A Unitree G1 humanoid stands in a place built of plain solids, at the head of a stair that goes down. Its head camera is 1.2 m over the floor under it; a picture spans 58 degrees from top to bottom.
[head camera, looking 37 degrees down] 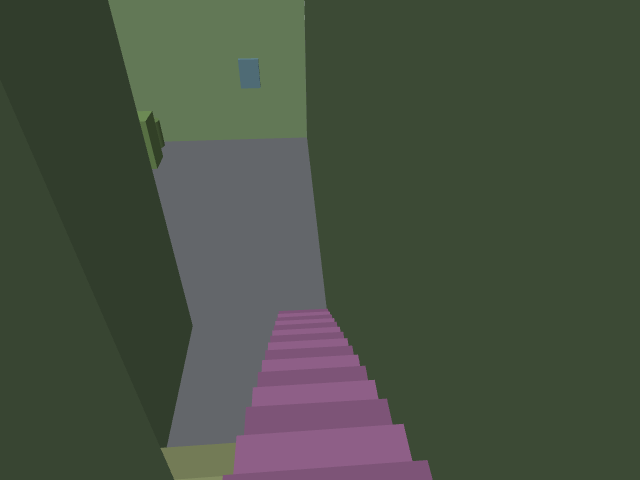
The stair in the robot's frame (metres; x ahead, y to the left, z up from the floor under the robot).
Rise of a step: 0.20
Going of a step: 0.24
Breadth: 0.65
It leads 4 degrees to the left of straight ahead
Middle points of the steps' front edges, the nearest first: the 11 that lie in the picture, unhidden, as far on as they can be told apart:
0.66 -0.02 -0.20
0.90 0.00 -0.40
1.14 0.01 -0.60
1.38 0.03 -0.80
1.62 0.05 -1.00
1.86 0.06 -1.19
2.10 0.08 -1.39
2.34 0.10 -1.59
2.58 0.12 -1.79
2.81 0.13 -1.99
3.05 0.15 -2.18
